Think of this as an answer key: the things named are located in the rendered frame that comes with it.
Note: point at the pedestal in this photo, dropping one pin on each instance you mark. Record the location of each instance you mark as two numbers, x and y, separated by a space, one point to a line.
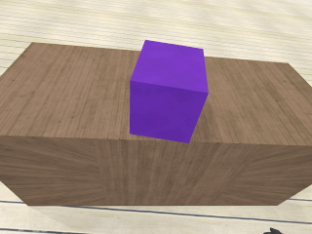
65 134

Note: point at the carton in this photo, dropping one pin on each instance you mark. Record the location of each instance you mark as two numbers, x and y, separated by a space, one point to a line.
168 90

